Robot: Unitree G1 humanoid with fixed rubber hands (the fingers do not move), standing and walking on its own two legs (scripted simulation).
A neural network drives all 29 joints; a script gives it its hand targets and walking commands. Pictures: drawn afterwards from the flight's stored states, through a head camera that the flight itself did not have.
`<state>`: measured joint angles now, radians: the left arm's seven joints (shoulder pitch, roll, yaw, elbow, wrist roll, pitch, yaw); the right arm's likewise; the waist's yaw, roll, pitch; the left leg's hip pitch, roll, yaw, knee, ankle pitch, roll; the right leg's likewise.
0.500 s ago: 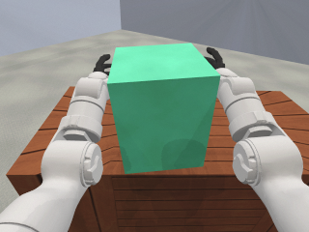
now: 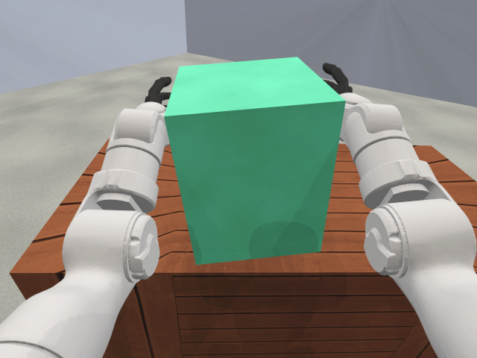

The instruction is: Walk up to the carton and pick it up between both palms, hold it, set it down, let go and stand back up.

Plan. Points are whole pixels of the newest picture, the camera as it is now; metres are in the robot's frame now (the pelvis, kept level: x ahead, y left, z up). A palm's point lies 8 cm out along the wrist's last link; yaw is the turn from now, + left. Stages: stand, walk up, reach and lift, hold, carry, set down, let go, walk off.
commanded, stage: reach and lift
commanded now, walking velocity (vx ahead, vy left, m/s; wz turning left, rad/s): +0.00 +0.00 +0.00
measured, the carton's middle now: (248, 157) +0.36 +0.04 +0.24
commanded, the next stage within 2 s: hold in 0.04 s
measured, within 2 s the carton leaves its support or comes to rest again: neither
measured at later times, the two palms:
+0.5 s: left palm (156, 110) +0.37 +0.19 +0.30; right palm (345, 98) +0.39 -0.10 +0.34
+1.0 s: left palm (156, 108) +0.37 +0.19 +0.31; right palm (346, 95) +0.39 -0.10 +0.34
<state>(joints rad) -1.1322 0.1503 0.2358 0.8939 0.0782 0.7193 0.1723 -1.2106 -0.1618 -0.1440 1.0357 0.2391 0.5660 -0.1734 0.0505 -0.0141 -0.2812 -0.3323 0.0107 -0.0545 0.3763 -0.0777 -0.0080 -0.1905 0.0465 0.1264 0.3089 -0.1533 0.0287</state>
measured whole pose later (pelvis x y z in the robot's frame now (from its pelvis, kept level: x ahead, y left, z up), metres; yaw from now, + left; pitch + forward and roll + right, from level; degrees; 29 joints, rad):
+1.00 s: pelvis +0.00 +0.00 +0.00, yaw +0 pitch +2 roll -2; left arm -1.16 0.16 0.23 0.87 0.08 0.78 0.15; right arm -1.26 -0.19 -0.13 1.01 0.27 0.66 -0.20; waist 0.04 -0.01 -0.30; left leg -0.33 0.01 -0.05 0.38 -0.08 -0.01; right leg -0.19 0.05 0.13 0.31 -0.15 0.03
